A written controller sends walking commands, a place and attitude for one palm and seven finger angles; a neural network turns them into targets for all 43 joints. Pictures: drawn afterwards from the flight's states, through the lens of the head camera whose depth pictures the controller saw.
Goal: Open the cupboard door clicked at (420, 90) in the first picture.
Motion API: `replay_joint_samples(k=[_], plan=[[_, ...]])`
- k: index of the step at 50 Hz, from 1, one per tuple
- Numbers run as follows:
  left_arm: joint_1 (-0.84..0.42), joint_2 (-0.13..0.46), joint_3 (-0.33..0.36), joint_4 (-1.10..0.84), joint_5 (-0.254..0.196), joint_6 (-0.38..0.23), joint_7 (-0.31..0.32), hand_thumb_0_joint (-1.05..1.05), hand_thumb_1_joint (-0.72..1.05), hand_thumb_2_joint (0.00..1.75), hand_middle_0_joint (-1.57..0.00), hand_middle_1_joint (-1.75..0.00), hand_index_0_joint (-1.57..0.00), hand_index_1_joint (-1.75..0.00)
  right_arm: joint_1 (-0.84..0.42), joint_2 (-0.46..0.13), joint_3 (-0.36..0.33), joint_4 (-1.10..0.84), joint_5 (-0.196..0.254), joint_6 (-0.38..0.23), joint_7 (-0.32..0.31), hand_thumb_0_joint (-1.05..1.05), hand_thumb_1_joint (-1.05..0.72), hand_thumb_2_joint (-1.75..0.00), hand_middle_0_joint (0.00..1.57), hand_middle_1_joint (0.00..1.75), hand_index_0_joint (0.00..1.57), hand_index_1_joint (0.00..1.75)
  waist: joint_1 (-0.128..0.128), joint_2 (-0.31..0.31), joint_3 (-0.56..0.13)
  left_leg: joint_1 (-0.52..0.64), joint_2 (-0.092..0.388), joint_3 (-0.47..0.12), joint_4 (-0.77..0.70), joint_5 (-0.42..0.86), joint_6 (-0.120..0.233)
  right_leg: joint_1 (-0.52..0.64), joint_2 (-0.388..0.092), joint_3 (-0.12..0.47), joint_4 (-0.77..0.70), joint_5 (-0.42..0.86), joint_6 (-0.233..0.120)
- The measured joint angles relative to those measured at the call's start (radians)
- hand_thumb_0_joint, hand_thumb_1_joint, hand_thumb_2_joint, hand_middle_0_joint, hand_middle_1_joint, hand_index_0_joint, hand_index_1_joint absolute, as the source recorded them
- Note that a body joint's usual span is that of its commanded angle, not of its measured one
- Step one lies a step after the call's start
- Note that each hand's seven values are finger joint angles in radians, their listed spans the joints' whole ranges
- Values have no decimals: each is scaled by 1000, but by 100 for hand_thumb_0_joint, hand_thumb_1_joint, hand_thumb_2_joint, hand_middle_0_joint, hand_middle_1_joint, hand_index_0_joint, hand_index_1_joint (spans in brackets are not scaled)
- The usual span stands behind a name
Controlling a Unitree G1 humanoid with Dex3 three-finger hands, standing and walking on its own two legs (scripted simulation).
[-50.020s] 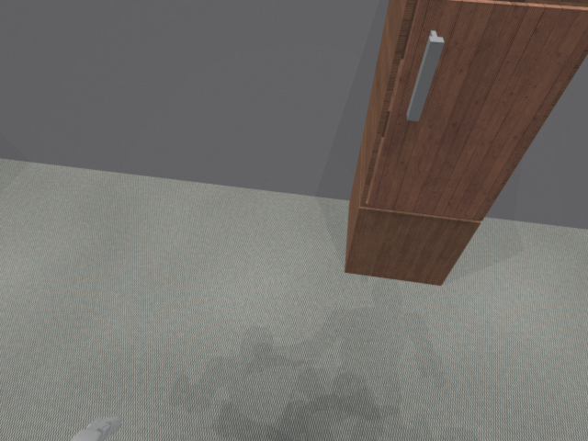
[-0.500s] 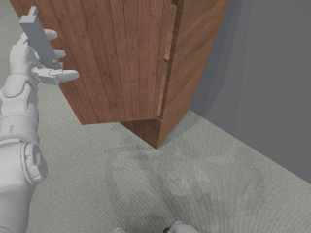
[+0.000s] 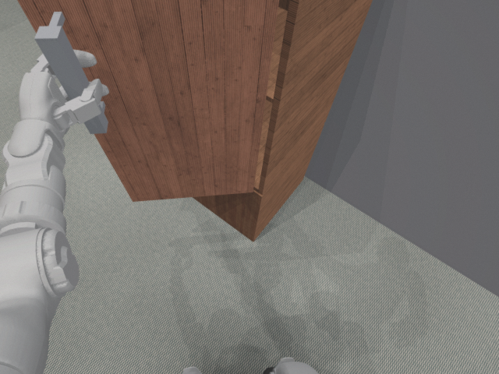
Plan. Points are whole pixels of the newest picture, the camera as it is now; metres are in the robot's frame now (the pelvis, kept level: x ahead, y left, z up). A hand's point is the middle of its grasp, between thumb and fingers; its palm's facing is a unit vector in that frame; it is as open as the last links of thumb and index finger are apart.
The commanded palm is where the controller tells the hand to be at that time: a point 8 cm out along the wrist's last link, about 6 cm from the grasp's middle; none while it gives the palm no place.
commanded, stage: pull the door open along its arc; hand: left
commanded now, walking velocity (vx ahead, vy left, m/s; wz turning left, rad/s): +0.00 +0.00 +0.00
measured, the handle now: (80, 78) +0.56 +0.23 +0.13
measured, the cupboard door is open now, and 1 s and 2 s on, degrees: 44 65 91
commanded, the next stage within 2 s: open thumb and fingers to let go in 1.66 s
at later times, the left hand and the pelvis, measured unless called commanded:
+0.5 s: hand (92, 126) +0.46 +0.19 +0.13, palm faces +0.00 -1.00 +0.00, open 6.4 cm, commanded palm +0.39 +0.25 +0.13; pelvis +0.02 +0.00 +0.01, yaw -3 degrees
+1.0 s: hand (121, 151) +0.41 +0.15 +0.13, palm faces +0.52 -0.85 -0.02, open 6.1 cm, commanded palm +0.36 +0.19 +0.13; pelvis -0.01 -0.02 +0.01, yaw +2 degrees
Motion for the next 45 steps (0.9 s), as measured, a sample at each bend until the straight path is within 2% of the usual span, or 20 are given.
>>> replay_joint_samples(k=[8,15,23,29,30,33,37,42,45], plan=[[-3,16,16,3,6,4,-13,1,66,79,-35,-135,-36,-135,-3,-4,2,-8,1,2,-3,0,-90,-90,20,30,21,30,-7,-3,0,-8,2,3,-1,5,-1,-11,2,3,1,5,-2],[95,-2,28,-88,-22,23,-13,1,68,76,-34,-135,-33,-135,10,-7,-5,-30,9,15,1,0,-90,-90,20,30,21,30,2,4,-14,26,9,24,-22,2,-2,11,11,25,-14,8,-2],[331,-96,5,-347,-90,68,-18,0,66,71,-33,-135,-32,-135,3,1,-17,-60,32,26,11,1,-90,-90,20,30,21,30,36,11,-35,119,11,47,-73,1,-1,90,15,48,-54,9,1],[575,-206,-64,-650,-140,123,4,0,64,68,-32,-134,-29,-134,-48,10,-25,-89,45,7,24,1,-90,-90,20,30,20,30,73,21,-42,203,2,54,-117,7,-1,166,10,57,-84,10,4],[608,-232,-79,-700,-143,139,23,0,64,68,-32,-134,-29,-133,-60,13,-27,-92,45,0,24,1,-90,-90,20,30,20,30,82,22,-43,214,1,54,-122,8,-2,177,9,57,-88,9,5],[647,-328,-130,-804,-133,176,157,1,63,70,-31,-133,-30,-131,-109,24,-32,-85,42,-25,29,1,-90,-90,20,30,20,30,109,24,-32,235,-6,41,-127,13,-3,204,2,44,-92,8,5],[607,-430,-170,-840,-78,218,357,1,61,73,-29,-134,-32,-129,-188,40,-26,-65,23,-39,28,1,-90,-90,20,30,20,30,134,16,-8,238,-17,17,-125,27,-7,214,-9,20,-83,7,1],[508,-501,-207,-794,20,270,598,0,64,78,-31,-133,-35,-131,-252,63,-18,-41,-12,-39,20,1,-90,-90,20,30,20,30,151,9,6,225,-26,-7,-125,48,-14,205,-19,-4,-71,11,-8],[466,-518,-213,-751,67,285,699,0,67,81,-30,-132,-36,-132,-262,79,-12,-27,-28,-33,16,1,-90,-90,20,30,20,30,148,8,2,218,-26,-15,-128,57,-20,200,-19,-12,-69,13,-14]])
